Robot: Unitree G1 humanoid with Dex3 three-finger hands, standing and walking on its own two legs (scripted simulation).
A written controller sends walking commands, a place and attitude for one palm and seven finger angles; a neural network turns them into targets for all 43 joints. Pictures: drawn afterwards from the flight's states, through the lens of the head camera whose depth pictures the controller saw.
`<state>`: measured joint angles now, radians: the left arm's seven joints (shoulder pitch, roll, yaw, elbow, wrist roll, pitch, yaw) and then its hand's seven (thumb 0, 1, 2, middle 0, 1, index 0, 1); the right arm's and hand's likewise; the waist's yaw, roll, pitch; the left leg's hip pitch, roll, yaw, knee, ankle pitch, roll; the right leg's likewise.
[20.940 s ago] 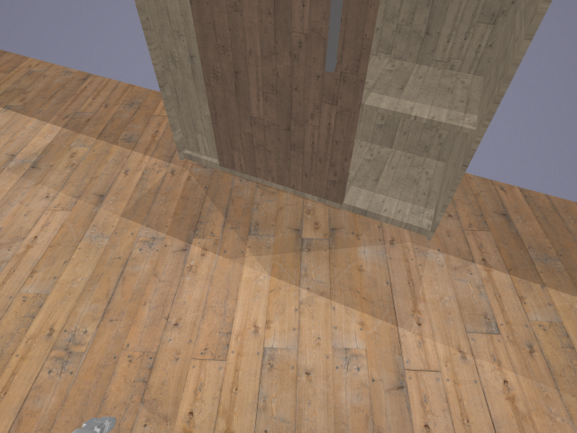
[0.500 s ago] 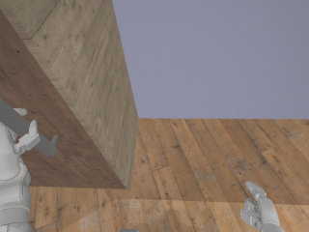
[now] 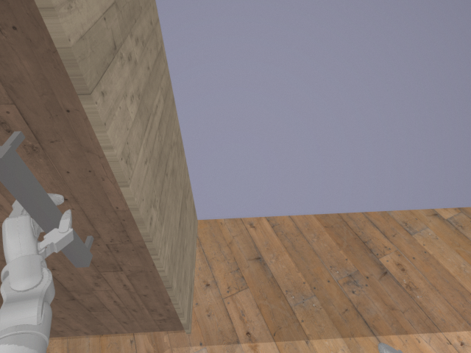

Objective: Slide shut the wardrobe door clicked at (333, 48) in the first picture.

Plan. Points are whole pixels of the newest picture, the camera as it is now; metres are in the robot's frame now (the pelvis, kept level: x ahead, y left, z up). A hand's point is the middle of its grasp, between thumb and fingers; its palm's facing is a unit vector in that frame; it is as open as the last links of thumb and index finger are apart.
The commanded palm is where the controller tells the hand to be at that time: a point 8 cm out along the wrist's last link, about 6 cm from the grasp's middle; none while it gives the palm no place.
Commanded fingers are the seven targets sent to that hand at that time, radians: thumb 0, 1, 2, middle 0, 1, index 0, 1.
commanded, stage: stop walking and hold the door there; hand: left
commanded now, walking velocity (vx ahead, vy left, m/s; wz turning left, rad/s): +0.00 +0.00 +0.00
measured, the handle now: (55, 208) +0.34 +0.35 +0.08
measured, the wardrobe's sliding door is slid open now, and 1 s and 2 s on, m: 0.00 0.00 0.00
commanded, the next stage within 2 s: loosen the grip on the handle in 2.00 s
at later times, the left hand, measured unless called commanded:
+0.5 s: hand (63, 231) +0.29 +0.32 +0.07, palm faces +0.50 -0.81 -0.30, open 5.9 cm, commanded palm +0.25 +0.33 +0.07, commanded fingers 0.00 0.90 0.90 -0.45 -1.40 -0.45 -1.40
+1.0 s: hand (60, 234) +0.29 +0.32 +0.07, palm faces +0.33 -0.92 -0.21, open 6.0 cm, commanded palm +0.25 +0.34 +0.07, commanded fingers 0.00 0.90 0.90 -0.45 -1.40 -0.45 -1.40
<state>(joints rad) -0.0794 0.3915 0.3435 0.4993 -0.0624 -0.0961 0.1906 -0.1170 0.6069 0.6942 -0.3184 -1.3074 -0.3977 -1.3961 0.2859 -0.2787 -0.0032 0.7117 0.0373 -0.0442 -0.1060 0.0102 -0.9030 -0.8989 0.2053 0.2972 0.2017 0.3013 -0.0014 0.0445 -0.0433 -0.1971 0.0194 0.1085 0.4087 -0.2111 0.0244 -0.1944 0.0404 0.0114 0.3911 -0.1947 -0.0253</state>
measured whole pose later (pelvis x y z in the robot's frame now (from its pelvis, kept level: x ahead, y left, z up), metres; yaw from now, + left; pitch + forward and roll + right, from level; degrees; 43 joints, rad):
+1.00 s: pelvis -0.07 +0.10 +0.00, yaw +1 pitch +0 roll -2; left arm -0.31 0.28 0.12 0.39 -0.05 -0.07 0.18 -0.07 0.67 0.71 -0.30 -1.36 -0.34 -1.40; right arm 0.17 -0.21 0.03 0.65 0.02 0.00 -0.09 0.01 -0.90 -0.90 0.20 0.30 0.20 0.30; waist 0.03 0.03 0.09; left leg -0.28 -0.05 0.15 0.38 -0.12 0.12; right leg -0.40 -0.02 0.00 0.99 -0.42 0.01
